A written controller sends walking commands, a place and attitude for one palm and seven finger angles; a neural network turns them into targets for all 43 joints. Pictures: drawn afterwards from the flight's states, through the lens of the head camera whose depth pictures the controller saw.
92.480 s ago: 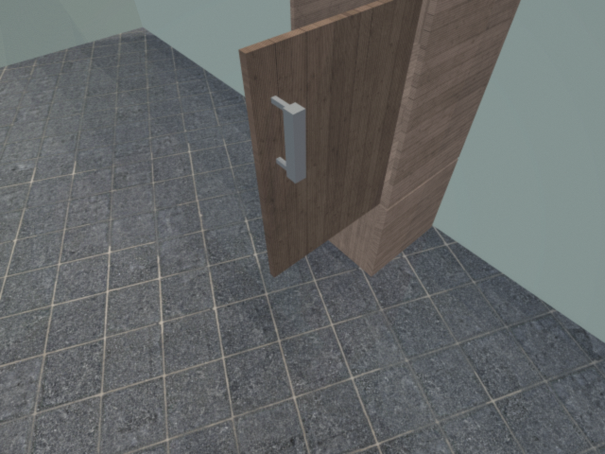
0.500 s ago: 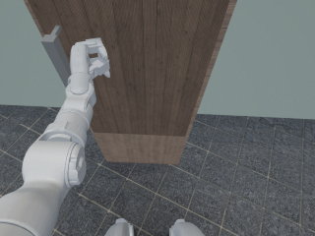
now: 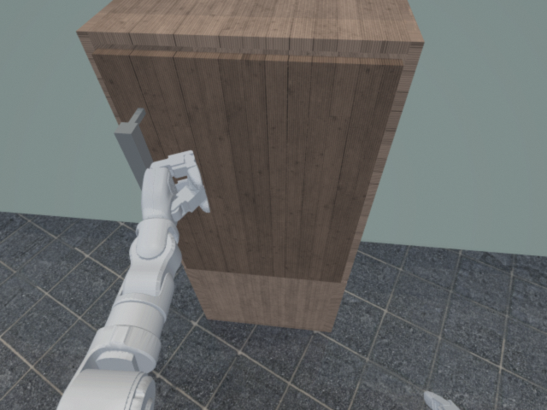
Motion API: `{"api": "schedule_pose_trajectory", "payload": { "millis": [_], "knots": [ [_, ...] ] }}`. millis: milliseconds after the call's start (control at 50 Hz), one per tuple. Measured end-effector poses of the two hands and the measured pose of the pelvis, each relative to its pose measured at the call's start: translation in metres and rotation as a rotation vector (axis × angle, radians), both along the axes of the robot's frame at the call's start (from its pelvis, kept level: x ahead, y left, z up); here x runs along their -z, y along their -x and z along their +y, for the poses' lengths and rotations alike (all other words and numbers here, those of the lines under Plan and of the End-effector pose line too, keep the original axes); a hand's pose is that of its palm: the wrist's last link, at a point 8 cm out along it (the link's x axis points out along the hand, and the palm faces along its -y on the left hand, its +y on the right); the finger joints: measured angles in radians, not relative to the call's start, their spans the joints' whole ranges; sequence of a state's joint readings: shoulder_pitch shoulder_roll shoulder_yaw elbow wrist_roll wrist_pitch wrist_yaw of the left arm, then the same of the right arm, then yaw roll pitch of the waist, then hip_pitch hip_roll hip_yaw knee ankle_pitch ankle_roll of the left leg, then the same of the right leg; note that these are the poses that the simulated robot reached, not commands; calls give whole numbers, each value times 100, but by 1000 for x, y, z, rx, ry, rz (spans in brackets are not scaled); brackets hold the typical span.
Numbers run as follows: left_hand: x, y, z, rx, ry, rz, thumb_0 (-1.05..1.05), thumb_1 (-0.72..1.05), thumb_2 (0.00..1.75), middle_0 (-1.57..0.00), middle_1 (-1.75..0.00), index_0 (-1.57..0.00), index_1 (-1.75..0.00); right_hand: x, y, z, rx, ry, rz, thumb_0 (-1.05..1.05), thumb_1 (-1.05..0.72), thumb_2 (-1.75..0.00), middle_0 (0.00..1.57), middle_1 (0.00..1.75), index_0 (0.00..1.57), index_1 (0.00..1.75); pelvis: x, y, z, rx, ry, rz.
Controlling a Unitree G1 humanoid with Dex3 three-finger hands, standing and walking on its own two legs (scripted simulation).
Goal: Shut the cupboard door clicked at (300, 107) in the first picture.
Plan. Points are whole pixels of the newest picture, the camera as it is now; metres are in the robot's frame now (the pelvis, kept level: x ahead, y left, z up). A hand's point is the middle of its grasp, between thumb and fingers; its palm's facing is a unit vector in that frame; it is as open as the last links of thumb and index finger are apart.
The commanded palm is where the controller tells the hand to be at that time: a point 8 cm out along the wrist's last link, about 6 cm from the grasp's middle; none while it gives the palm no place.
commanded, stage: pull the fist back off the door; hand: left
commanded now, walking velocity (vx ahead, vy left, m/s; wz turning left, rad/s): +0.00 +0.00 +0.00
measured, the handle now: (147, 155) +0.49 +0.22 +0.11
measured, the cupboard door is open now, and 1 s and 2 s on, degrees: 0 0 0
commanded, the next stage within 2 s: draw the hand back to the body in 0.04 s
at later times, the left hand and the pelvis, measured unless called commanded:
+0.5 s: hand (159, 218) +0.34 +0.16 +0.13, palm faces +0.08 -1.00 -0.03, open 3.1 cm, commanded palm +0.30 +0.20 +0.14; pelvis +0.01 -0.01 +0.01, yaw +1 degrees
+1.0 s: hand (64, 283) +0.23 +0.23 +0.16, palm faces +0.31 -0.91 -0.29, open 3.6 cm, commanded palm +0.19 +0.27 +0.18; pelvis -0.01 +0.01 +0.03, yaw +2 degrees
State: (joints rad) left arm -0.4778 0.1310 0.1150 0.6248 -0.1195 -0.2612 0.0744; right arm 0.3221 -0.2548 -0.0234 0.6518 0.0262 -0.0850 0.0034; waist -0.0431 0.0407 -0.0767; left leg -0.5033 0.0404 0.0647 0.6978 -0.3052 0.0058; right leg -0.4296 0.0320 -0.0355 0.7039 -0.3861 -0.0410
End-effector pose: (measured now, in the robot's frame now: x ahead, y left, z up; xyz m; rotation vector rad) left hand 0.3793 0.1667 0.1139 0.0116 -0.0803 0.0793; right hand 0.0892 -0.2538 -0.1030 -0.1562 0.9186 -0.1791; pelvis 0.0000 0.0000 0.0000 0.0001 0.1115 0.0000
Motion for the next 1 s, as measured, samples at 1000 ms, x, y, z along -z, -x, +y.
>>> {"api": "schedule_pose_trajectory", "payload": {
  "millis": [1000],
  "knots": [
    [-54,181,106,-238,-291,2,2,89,90,-93,-109,-93,-109,-44,-74,56,-148,-15,-195,1,-91,-90,20,30,20,30,-26,13,12,-26,2,-205]
  ]
}}
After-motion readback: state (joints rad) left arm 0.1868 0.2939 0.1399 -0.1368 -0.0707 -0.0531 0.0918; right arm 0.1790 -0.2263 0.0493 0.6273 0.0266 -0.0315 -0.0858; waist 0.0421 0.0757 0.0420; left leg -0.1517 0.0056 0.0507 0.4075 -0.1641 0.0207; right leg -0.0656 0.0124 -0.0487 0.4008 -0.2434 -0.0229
